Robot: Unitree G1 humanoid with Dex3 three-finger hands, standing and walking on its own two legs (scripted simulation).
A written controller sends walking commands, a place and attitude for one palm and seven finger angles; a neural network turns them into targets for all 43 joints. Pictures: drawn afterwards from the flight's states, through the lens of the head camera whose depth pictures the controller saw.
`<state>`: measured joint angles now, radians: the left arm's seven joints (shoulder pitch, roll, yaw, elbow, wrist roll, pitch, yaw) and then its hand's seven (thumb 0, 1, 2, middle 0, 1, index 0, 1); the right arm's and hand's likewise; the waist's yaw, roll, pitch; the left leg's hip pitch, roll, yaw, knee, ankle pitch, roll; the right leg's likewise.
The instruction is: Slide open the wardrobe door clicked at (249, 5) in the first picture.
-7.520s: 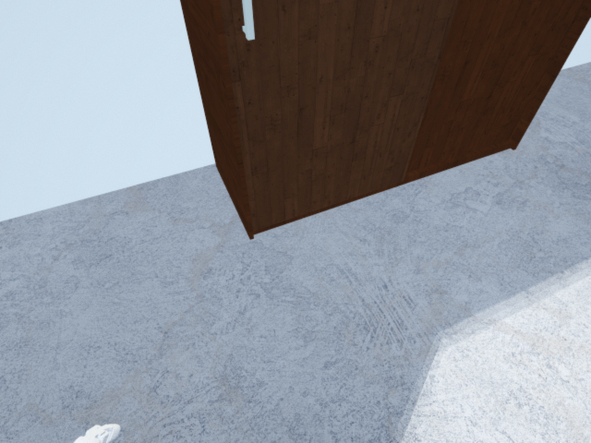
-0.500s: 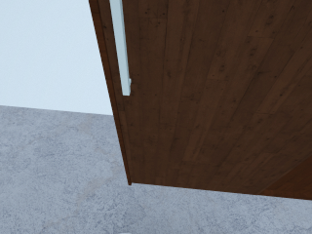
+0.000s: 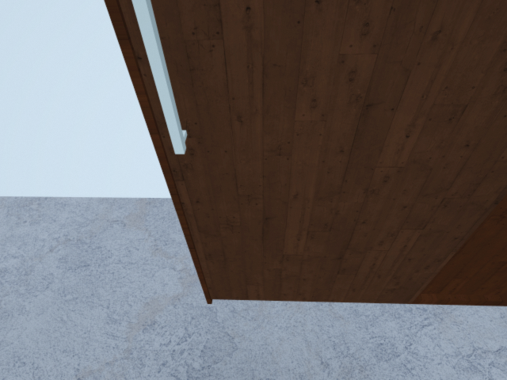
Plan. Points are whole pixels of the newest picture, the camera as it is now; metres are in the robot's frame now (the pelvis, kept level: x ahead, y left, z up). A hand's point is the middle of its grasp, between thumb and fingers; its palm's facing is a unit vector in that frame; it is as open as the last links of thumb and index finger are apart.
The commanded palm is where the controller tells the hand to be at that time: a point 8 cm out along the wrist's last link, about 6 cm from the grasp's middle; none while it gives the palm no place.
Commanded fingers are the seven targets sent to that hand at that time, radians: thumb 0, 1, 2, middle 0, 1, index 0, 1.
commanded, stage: come to a stop and stand still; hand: left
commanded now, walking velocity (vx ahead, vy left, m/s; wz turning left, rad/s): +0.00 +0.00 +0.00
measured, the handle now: (163, 70) +0.52 +0.18 +0.25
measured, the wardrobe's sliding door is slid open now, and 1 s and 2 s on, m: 0.00 0.00 0.00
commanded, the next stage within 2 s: look again from close up in 1.16 s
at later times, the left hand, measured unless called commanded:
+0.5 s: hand out of the picture -0.02 +0.16 -0.17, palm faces +0.04 -0.98 -0.20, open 7.4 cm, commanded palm none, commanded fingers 0.00 0.90 0.90 -0.20 -0.30 -0.20 -0.30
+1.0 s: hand out of the picture +0.01 +0.30 -0.15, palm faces +0.02 -0.93 -0.36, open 7.4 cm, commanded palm none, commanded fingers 0.00 0.90 0.90 -0.20 -0.30 -0.20 -0.30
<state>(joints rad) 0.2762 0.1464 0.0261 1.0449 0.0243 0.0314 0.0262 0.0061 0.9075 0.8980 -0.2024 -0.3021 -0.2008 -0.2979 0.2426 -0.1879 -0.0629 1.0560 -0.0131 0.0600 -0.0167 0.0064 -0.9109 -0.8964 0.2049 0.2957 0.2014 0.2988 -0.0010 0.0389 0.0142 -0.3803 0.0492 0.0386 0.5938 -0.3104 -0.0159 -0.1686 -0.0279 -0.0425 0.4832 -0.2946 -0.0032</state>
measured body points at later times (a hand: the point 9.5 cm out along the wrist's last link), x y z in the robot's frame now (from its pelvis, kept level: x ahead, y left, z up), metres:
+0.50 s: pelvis -0.02 -0.01 +0.00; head -0.02 -0.02 +0.45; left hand -0.02 +0.21 -0.16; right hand -0.02 -0.23 -0.16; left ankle +0.02 +0.13 -0.74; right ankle -0.02 -0.12 -0.74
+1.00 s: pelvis -0.05 +0.04 +0.00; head -0.06 +0.04 +0.45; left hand +0.01 +0.34 -0.12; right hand +0.06 -0.26 -0.12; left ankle +0.02 +0.13 -0.74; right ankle -0.02 -0.12 -0.74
